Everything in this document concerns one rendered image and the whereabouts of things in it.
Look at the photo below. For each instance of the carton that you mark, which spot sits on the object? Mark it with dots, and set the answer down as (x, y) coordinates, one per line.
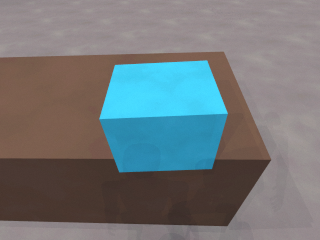
(166, 116)

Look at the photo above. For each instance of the pedestal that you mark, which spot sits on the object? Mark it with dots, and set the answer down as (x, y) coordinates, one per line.
(56, 164)

